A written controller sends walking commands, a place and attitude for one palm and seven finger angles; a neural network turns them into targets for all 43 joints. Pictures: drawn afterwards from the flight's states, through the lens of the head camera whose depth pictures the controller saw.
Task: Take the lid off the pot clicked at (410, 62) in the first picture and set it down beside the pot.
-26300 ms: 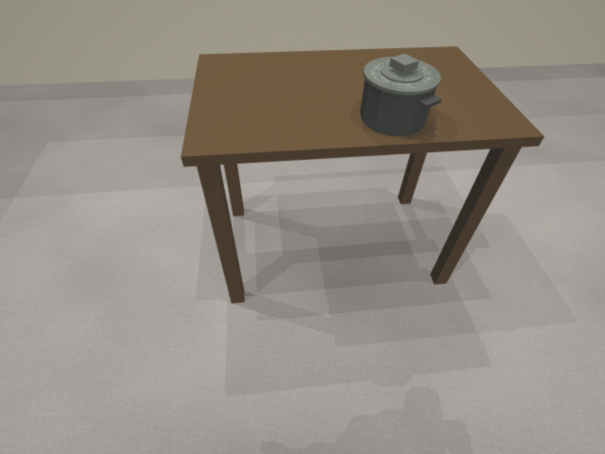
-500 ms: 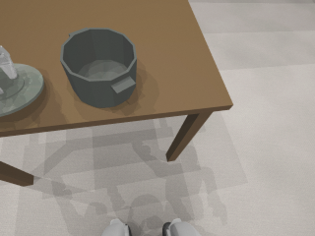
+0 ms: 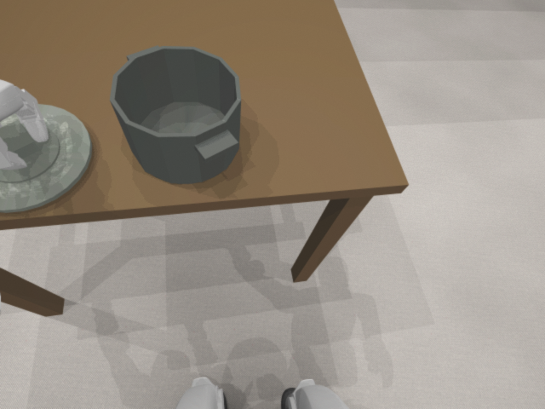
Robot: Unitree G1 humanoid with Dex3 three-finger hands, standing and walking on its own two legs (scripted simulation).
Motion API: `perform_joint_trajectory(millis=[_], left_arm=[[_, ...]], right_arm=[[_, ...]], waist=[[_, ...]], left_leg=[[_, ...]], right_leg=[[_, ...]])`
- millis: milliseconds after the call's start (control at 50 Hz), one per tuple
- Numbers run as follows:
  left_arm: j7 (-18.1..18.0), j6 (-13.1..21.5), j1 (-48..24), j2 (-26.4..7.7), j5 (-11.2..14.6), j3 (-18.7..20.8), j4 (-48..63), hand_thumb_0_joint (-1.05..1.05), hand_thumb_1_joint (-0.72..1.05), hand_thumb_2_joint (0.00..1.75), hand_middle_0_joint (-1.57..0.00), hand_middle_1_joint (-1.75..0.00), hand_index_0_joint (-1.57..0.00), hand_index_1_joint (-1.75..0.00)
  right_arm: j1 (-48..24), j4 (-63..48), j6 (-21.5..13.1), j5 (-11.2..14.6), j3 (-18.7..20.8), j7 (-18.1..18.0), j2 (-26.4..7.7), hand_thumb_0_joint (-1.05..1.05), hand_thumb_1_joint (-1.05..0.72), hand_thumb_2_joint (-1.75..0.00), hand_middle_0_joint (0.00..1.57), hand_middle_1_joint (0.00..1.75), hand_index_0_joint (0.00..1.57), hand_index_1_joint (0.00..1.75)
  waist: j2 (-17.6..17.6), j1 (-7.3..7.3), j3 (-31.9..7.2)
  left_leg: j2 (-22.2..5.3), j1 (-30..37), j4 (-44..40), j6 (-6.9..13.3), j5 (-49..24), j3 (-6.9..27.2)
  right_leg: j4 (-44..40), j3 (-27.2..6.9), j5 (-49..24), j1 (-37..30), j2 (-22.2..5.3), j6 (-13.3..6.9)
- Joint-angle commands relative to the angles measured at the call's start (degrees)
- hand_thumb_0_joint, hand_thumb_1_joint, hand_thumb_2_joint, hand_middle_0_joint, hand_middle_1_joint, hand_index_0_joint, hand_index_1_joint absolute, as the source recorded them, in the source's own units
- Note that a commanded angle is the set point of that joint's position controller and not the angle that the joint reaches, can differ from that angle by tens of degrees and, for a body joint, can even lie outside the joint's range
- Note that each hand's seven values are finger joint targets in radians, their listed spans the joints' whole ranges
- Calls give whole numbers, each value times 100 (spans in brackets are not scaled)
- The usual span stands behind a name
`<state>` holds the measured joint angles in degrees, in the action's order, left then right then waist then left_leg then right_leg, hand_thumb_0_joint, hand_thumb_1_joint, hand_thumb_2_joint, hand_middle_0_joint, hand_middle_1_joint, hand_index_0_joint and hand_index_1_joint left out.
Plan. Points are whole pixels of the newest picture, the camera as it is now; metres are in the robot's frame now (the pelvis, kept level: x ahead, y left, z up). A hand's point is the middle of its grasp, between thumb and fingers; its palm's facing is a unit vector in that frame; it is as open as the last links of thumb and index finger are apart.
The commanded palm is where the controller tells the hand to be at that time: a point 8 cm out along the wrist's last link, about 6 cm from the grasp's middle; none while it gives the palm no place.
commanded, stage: open the fingers wide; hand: left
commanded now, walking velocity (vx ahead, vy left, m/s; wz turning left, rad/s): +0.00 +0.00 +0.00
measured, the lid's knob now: (12, 143) +0.50 +0.34 +0.03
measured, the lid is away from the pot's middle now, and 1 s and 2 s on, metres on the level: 0.24 0.25 0.25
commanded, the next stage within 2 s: raise the empty hand in 0.88 s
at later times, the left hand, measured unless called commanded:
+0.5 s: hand out of the picture +0.48 +0.33 +0.07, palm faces -0.46 -0.11 -0.88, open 9.0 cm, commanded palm +0.52 +0.32 +0.12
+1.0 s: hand out of the picture +0.48 +0.34 +0.07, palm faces -0.45 -0.13 -0.88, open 10.9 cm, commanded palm +0.51 +0.32 +0.13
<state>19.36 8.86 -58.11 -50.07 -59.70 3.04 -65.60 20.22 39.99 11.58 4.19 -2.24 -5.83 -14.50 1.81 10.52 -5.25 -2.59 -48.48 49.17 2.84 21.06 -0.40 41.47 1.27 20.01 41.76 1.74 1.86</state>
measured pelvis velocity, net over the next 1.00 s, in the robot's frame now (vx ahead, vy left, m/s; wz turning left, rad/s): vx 0.00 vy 0.01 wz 0.00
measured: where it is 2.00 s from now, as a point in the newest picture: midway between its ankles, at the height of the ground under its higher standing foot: outside the picture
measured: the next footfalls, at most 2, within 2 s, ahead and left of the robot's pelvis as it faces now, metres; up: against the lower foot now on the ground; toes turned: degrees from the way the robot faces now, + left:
none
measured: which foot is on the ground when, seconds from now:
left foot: down 0.00-1.00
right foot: down 0.00-1.00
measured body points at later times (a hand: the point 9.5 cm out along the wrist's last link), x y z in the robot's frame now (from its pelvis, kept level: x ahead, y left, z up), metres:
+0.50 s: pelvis +0.00 -0.01 +0.00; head +0.12 +0.02 +0.43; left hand +0.50 +0.33 +0.12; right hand -0.01 -0.29 -0.11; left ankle +0.01 +0.08 -0.70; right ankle -0.01 -0.15 -0.70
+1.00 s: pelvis +0.00 +0.01 +0.00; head +0.12 +0.04 +0.43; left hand +0.50 +0.34 +0.12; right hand -0.02 -0.27 -0.11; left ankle +0.01 +0.08 -0.70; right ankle -0.01 -0.15 -0.70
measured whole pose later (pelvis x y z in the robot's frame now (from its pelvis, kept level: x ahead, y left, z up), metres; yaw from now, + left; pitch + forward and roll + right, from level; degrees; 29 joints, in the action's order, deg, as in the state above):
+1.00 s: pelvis +0.00 +0.01 +0.00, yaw +0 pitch +20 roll -5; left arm 19.8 8.3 -60.0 -50.5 -58.8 0.6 -66.9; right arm 20.1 39.7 12.5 4.5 -1.7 -5.2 -15.2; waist 2.0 10.1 -5.6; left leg -2.1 -47.9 49.2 3.3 21.2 -0.7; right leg 41.5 0.9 20.1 41.2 1.3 2.0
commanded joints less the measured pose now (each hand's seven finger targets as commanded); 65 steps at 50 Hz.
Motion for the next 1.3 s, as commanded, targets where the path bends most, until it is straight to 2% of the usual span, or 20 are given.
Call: perform_joint_trajectory(millis=[0,40,80,140,180,260,340,400,460,540,580,760,800,920,980,1020,1080,1120,1240,1280], left_arm=[[-410,-64,-2891,-1745,17,120,1178,0,46,72,-63,-108,-66,-107],[-388,-162,-2919,-1535,68,-49,1114,0,43,71,-61,-107,-63,-107],[-319,-125,-3005,-1479,165,-84,1308,0,40,70,-58,-106,-61,-106],[-268,-138,-3038,-1871,193,121,1192,0,36,68,-55,-105,-57,-105],[-229,-66,-2989,-1739,278,60,1318,0,33,66,-52,-104,-54,-104],[-214,-145,-2631,-1618,161,-141,598,0,27,62,-47,-103,-49,-102],[-176,-160,-2640,-1635,121,-203,563,0,21,59,-43,-100,-44,-100],[-188,-69,-3016,-1960,99,64,1207,0,17,57,-39,-99,-40,-99],[-134,-103,-2812,-1881,158,45,853,0,13,55,-36,-97,-36,-97],[-141,-115,-2750,-2025,146,120,748,0,7,52,-31,-95,-32,-95],[-161,-43,-2735,-2093,143,212,980,0,5,51,-30,-94,-30,-94],[-102,-57,-2661,-1967,111,169,862,0,4,53,-31,-93,-31,-93],[-125,22,-2897,-1993,124,218,1310,0,4,53,-31,-93,-31,-93],[-158,-46,-2450,-1571,120,14,672,0,4,53,-31,-93,-31,-93],[-211,-8,-2767,-1800,155,173,1253,0,4,54,-31,-93,-31,-93],[-242,-40,-3081,-1669,91,48,1382,0,4,54,-31,-93,-31,-93],[-240,-47,-3023,-1863,184,227,1356,0,4,54,-31,-93,-31,-93],[-249,-168,-3148,-1571,163,-62,987,0,4,54,-31,-93,-31,-93],[-181,-418,-3109,-1419,91,-348,463,0,4,54,-31,-93,-31,-93],[-110,-390,-3365,-1313,176,-392,876,0,4,54,-31,-93,-31,-93]], right_arm=[[886,-119,-97,-39,444,-81,-1220,0,-90,-90,20,30,20,30],[873,-106,-97,-37,462,-37,-1242,0,-90,-90,20,30,20,30],[836,-156,-122,-40,433,-66,-1230,0,-90,-90,20,30,20,30],[807,-148,-131,-13,430,-115,-1266,0,-90,-90,20,30,20,30],[754,-178,-166,9,403,-155,-1239,0,-90,-90,20,30,20,30],[702,-163,-175,46,361,-146,-1262,0,-90,-90,20,30,20,30],[694,-200,-157,58,346,-155,-1268,0,-90,-90,20,30,20,30],[762,-182,-132,9,405,-156,-1265,0,-90,-90,20,30,20,30],[778,-187,-116,31,401,-159,-1269,0,-90,-90,20,30,20,30],[807,-182,-97,37,377,-164,-1278,0,-90,-90,20,30,20,30],[800,-216,-94,27,358,-167,-1256,0,-90,-90,20,30,20,30],[899,-193,2,12,438,-101,-1258,0,-90,-90,20,30,20,30],[898,-166,15,-24,467,-87,-1255,0,-90,-90,20,30,20,30],[890,-165,45,-12,471,-30,-1247,0,-90,-90,20,30,20,30],[846,-246,50,-9,455,-34,-1261,0,-90,-90,20,30,20,30],[873,-191,35,-39,507,-13,-1247,0,-90,-90,20,30,20,30],[852,-229,-8,-14,469,-56,-1249,0,-90,-90,20,30,20,30],[835,-187,-15,3,466,-48,-1258,0,-90,-90,20,30,20,30],[775,-187,-80,55,394,-53,-1280,0,-90,-90,20,30,20,30],[778,-208,-136,46,405,-71,-1265,0,-90,-90,20,30,20,30]], waist=[[1607,-41,-2741],[1374,5,-2516],[1385,-21,-2735],[1008,14,-2824],[1103,-19,-2800],[764,39,-2058],[732,29,-2126],[1236,-92,-2917],[811,-9,-2638],[767,-20,-2518],[1032,-127,-2728],[1005,-49,-2693],[1415,-112,-3069],[1020,-20,-2326],[1244,-164,-2690],[1493,-90,-2883],[1233,-116,-2943],[1145,3,-2559],[813,20,-2019],[952,-36,-2365]], left_leg=[[122,3770,-280,-32,-3237,346],[107,3692,-343,-5,-2925,368],[151,3721,-314,38,-3084,304],[216,3352,-317,115,-2567,228],[219,3413,-325,111,-2771,207],[264,2756,-379,115,-1968,175],[282,2575,-343,121,-1838,106],[210,3235,-278,80,-2573,197],[245,2885,-257,119,-2323,155],[263,2736,-260,130,-2225,123],[268,2939,-250,111,-2696,129],[209,3188,-234,83,-2887,203],[147,3677,-231,24,-3449,278],[144,3425,-280,12,-3127,326],[156,3556,-368,-6,-3218,337],[99,3964,-354,-55,-3349,437],[126,3881,-393,-17,-3279,420],[144,3653,-479,0,-2768,418],[194,3164,-671,36,-1878,339],[180,3437,-693,55,-2190,319]], right_leg=[[-428,284,-1143,447,393,-334],[-496,306,-1014,487,388,-338],[-449,295,-1183,277,380,-339],[-471,198,-1368,-131,351,-302],[-441,234,-1404,-110,340,-303],[-469,210,-1078,13,341,-327],[-403,183,-1115,-72,324,-317],[-313,178,-1326,-88,333,-326],[-337,187,-1353,-163,338,-300],[-354,169,-1355,-170,344,-297],[-289,193,-1508,-225,357,-330],[-361,211,-1392,26,388,-315],[-332,222,-1453,132,396,-319],[-406,303,-1100,470,412,-339],[-373,296,-1143,242,386,-372],[-433,286,-1050,446,389,-363],[-451,296,-1095,211,386,-346],[-529,282,-933,337,370,-341],[-634,276,-684,208,353,-360],[-612,296,-823,64,342,-360]])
